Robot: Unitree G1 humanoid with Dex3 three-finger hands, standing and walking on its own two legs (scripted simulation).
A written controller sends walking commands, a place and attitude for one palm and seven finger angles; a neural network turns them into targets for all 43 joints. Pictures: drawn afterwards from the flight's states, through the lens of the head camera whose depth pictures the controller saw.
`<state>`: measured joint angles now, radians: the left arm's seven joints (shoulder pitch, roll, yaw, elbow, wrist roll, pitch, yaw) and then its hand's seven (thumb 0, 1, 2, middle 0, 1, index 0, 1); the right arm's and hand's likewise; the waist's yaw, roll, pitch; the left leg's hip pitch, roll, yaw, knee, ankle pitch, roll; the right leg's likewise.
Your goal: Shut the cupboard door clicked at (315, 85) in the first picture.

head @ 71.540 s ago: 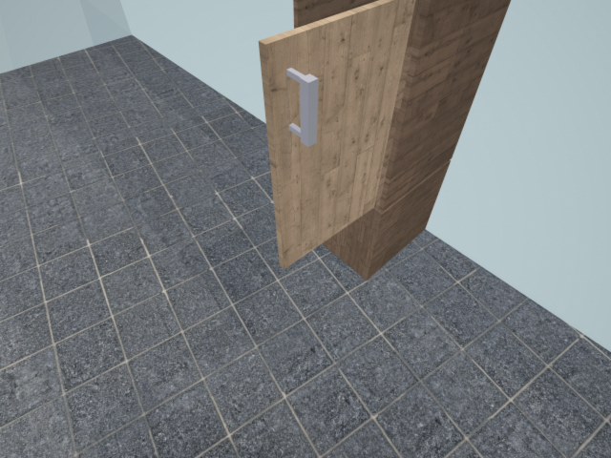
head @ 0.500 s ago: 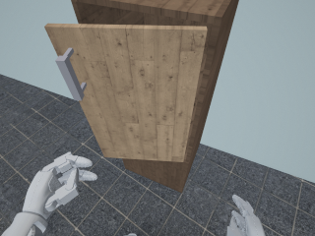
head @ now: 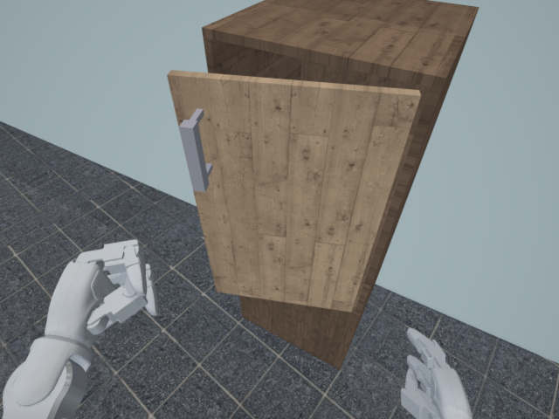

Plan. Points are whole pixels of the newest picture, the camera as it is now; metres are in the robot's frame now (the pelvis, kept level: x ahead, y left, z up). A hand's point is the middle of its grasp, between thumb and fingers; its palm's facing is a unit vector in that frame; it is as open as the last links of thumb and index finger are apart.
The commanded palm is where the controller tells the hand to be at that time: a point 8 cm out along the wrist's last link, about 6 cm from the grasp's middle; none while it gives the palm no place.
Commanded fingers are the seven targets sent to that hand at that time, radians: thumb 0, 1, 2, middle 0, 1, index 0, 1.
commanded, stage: raise the hand and make a fist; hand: left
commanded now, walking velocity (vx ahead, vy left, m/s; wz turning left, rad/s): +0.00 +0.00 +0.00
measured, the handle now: (199, 150) +0.47 +0.18 +0.16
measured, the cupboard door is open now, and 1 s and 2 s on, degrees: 20 20 20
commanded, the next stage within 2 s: bring the fist close to the handle in 0.62 s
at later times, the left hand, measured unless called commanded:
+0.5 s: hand (165, 291) +0.22 +0.16 +0.14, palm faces -0.04 -1.00 -0.06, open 3.1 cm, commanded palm +0.20 +0.21 +0.16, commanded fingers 0.00 0.90 0.90 -1.30 -1.50 -1.30 -1.50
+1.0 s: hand (163, 247) +0.27 +0.17 +0.17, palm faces +0.02 -1.00 -0.07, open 3.1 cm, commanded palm +0.25 +0.21 +0.16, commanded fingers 0.00 0.90 0.90 -1.30 -1.50 -1.30 -1.50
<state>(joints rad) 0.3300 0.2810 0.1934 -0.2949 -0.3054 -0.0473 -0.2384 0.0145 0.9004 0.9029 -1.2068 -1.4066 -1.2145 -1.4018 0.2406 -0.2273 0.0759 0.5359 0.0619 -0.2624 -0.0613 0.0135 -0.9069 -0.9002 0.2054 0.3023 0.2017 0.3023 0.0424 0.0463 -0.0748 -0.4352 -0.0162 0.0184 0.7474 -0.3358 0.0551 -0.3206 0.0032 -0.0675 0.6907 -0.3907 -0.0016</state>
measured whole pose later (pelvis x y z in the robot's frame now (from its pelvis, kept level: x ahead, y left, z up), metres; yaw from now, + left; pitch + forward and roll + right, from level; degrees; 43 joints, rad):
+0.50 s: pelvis +0.00 -0.03 +0.02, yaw +0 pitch -2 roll -1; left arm 0.27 0.30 0.21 -0.28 -0.31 0.16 -0.26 0.02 0.90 0.90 -1.29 -1.50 -1.30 -1.50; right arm 0.23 -0.25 0.07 0.58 0.06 -0.22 -0.08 0.01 -0.91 -0.90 0.21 0.30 0.20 0.30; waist 0.04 0.04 -0.03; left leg -0.29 0.00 0.02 0.58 -0.25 0.02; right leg -0.20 0.02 -0.07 0.56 -0.33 -0.04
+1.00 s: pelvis +0.01 -0.04 +0.01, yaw +0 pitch -2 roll +0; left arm 0.08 0.33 0.29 -0.07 -0.33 0.06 -0.30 0.01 0.90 0.90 -1.30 -1.50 -1.30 -1.50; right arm 0.22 -0.27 0.06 0.63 0.08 -0.23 -0.10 0.01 -0.91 -0.90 0.21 0.30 0.20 0.30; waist 0.05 0.06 -0.04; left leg -0.30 0.01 0.00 0.61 -0.28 0.00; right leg -0.20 0.04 -0.08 0.58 -0.36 -0.05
